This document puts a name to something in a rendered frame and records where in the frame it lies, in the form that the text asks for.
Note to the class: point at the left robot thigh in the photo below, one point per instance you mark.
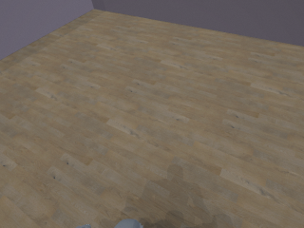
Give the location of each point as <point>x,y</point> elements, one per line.
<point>129,223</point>

